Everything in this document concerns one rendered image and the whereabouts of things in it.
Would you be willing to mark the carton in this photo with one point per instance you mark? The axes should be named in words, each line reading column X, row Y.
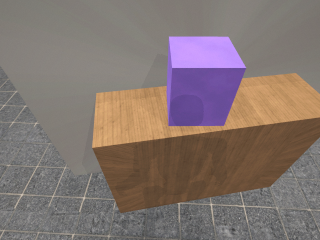
column 203, row 76

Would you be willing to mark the pedestal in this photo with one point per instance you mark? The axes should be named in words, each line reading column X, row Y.
column 273, row 121

